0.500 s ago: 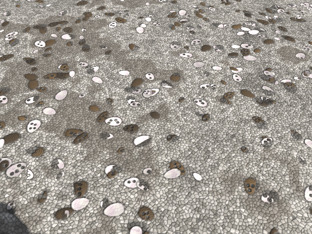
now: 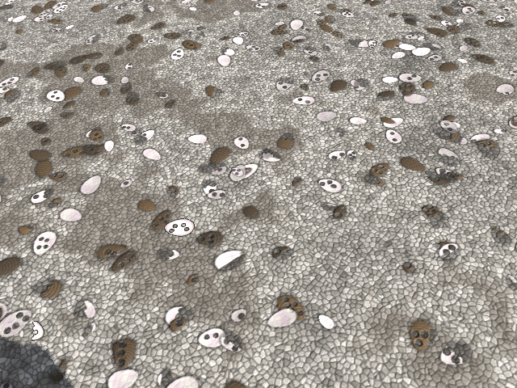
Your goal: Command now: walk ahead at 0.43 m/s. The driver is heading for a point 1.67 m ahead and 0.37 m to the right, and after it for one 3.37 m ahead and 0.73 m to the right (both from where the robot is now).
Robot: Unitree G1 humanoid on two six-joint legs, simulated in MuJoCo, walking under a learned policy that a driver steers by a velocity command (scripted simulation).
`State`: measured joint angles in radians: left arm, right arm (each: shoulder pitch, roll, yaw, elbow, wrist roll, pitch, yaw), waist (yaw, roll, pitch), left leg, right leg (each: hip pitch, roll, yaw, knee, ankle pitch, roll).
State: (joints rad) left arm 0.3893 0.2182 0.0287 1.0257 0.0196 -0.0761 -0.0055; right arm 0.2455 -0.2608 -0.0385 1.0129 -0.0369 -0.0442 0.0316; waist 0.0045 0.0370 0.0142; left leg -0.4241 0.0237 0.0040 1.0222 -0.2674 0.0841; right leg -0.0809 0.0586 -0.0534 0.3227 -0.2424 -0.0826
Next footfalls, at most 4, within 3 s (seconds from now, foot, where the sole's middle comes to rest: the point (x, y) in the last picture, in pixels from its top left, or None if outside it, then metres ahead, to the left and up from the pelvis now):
0.32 left None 0.35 0.08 -0.78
0.86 right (318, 336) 0.66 -0.09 -0.78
1.40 left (256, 248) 0.95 0.09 -0.78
1.94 right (337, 201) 1.14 -0.19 -0.78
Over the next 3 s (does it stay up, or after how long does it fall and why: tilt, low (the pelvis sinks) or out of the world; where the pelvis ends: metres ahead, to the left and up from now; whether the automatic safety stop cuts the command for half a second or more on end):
stays up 1.51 -0.38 -0.01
